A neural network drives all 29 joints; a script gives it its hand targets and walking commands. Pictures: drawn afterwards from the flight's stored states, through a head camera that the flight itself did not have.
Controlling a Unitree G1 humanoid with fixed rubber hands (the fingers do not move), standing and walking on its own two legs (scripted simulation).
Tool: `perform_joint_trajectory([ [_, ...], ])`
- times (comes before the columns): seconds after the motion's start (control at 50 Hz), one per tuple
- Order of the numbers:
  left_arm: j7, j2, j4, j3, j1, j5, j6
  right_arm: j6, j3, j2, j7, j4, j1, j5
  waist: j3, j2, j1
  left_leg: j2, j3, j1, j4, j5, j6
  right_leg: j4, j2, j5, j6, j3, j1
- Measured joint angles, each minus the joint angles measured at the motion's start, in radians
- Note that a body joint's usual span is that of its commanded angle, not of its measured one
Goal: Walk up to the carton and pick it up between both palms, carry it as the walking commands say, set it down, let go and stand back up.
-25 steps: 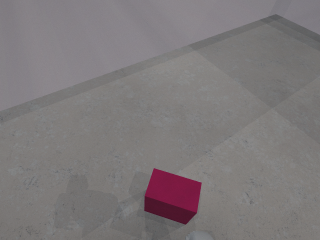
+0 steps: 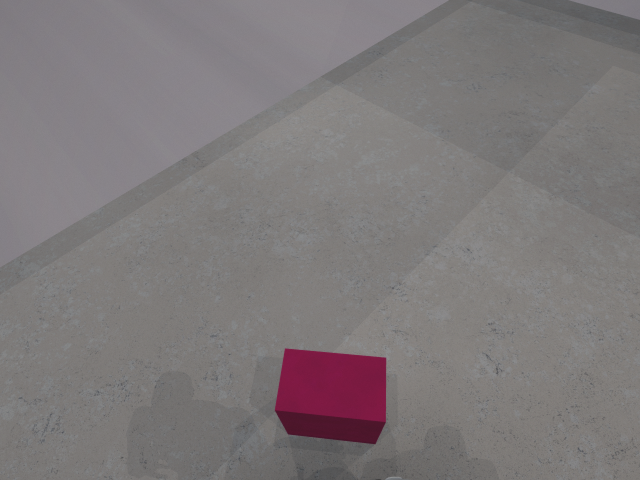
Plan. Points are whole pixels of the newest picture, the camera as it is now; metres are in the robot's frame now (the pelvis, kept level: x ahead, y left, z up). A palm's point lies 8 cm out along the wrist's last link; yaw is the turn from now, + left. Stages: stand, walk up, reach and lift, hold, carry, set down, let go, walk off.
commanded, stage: walk up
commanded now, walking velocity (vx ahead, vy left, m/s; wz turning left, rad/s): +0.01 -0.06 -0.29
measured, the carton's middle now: (332, 399) +0.37 +0.01 -0.62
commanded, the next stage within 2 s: stand in 1.80 s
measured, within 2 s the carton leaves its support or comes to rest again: neither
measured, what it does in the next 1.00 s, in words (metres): steps on the spot: left foot, then right foot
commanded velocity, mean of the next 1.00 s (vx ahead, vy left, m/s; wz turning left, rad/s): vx -0.03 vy -0.01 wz -0.11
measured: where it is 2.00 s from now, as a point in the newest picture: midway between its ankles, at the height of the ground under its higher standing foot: outside the picture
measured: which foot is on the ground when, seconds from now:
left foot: up 0.00-0.08, down 0.10-0.42, up 0.44-0.68, down 0.70-0.94, up 0.96-1.00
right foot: down 0.00-0.10, up 0.12-0.40, down 0.42-1.00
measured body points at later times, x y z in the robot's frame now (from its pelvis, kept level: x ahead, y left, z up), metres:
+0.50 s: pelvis +0.01 -0.03 +0.00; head +0.04 -0.06 +0.45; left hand +0.10 +0.21 -0.14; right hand +0.05 -0.30 -0.15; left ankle -0.04 +0.11 -0.72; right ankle +0.00 -0.16 -0.73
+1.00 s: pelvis +0.01 -0.02 +0.00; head +0.04 -0.04 +0.44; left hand +0.11 +0.23 -0.14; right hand +0.03 -0.27 -0.16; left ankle -0.04 +0.09 -0.71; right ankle -0.03 -0.15 -0.74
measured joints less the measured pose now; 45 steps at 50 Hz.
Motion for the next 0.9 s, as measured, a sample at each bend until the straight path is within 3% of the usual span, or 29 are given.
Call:
perform_joint_trajectory([
  [0.06,0.0,0.0,0.0,0.004,-0.001,0.0,0.01,0.001,0.0,-0.001,0.0,-0.001,0.0,0.0,0.0,-0.001,-0.001,-0.006,-0.001,0.019,-0.142,0.023,0.0,-0.033,0.003,0.027,0.01,0.018,-0.002],
  [0.1,0.0,0.001,0.0,0.009,0.001,0.0,0.016,-0.002,0.0,-0.001,-0.002,0.0,0.005,0.0,-0.005,0.002,-0.003,-0.003,-0.003,0.075,-0.329,0.137,0.0,-0.017,0.018,0.027,0.022,0.026,-0.014],
  [0.12,0.0,0.003,0.001,0.012,-0.005,0.0,0.022,-0.003,0.0,0.001,-0.006,0.006,0.01,0.0,-0.004,0.0,-0.002,0.002,-0.001,0.079,-0.351,0.249,0.0,0.043,0.023,-0.033,0.028,0.027,-0.035],
  [0.14,0.001,0.006,0.001,0.018,-0.012,0.0,0.032,-0.003,0.0,0.008,-0.009,0.019,0.015,0.0,-0.005,-0.008,-0.002,0.003,0.003,0.083,-0.345,0.278,0.0,0.136,0.024,-0.107,0.035,0.027,-0.06],
  [0.2,0.0,0.013,0.0,0.031,-0.029,0.0,0.046,-0.002,0.0,0.017,-0.012,0.039,0.029,0.0,-0.013,-0.01,-0.002,0.025,0.003,0.1,-0.352,0.254,0.0,0.422,0.028,-0.164,0.048,0.027,-0.124],
  [0.26,-0.004,0.028,-0.001,0.036,-0.039,0.0,0.046,-0.012,0.0,0.026,-0.014,0.039,0.029,0.0,-0.014,-0.013,-0.001,0.062,0.005,0.104,-0.355,0.246,-0.012,0.511,0.025,-0.163,0.062,0.029,-0.126],
  [0.36,-0.005,0.032,-0.001,0.035,-0.059,0.0,0.046,-0.016,0.0,0.028,-0.014,0.039,0.029,0.0,-0.006,-0.016,0.0,0.092,0.01,0.104,-0.35,0.247,-0.042,0.279,0.015,-0.186,0.063,0.019,-0.034],
  [0.4,-0.005,0.033,-0.002,0.034,-0.052,0.0,0.037,-0.013,0.0,0.027,-0.011,0.04,0.03,0.0,-0.007,-0.019,0.0,0.097,0.013,0.104,-0.319,0.228,-0.049,0.09,0.014,-0.088,0.059,0.003,0.044],
  [0.42,-0.005,0.033,0.0,0.034,-0.046,0.0,0.029,-0.011,0.0,0.024,-0.009,0.04,0.028,0.0,-0.008,-0.022,0.0,0.096,0.014,0.097,-0.283,0.205,-0.051,0.038,0.011,-0.058,0.036,0.001,0.075],
  [0.48,-0.006,0.0,0.005,0.016,-0.028,0.0,0.023,0.009,0.0,-0.004,-0.008,0.04,0.023,0.0,-0.007,0.014,-0.001,0.076,0.005,0.079,-0.18,0.073,-0.051,0.054,0.016,-0.112,0.009,0.008,0.086],
  [0.62,0.013,-0.013,0.004,0.009,-0.009,0.0,0.01,0.013,0.0,-0.018,-0.002,0.039,0.022,0.0,-0.007,0.03,-0.002,0.009,0.003,0.077,-0.168,0.064,-0.051,-0.041,0.015,-0.058,0.013,0.049,0.112],
  [0.66,0.016,-0.014,0.005,0.009,-0.013,0.0,0.007,0.011,0.0,-0.017,-0.002,0.039,0.023,0.0,-0.008,0.032,-0.003,-0.003,0.002,0.091,-0.253,0.096,-0.051,-0.049,0.016,-0.053,0.019,0.048,0.112],
  [0.72,0.017,-0.016,0.005,0.009,-0.014,0.0,0.007,-0.001,0.0,-0.011,-0.002,0.05,0.023,0.0,-0.016,0.036,-0.002,-0.005,0.003,0.124,-0.383,0.27,-0.033,-0.045,0.025,-0.057,0.033,0.049,0.114],
  [0.78,0.018,-0.011,0.005,0.009,-0.015,-0.001,0.007,-0.004,0.001,0.024,-0.002,0.066,0.026,0.0,-0.042,0.009,-0.002,-0.012,0.003,0.126,-0.383,0.253,0.001,-0.041,0.02,-0.062,0.028,0.047,0.115],
  [0.9,0.018,-0.01,0.005,0.007,-0.029,-0.001,0.007,-0.017,0.0,0.059,-0.004,0.066,0.025,0.0,-0.033,-0.005,-0.002,-0.012,0.003,0.135,-0.378,0.244,0.006,0.084,0.02,-0.146,0.026,0.027,0.106],
])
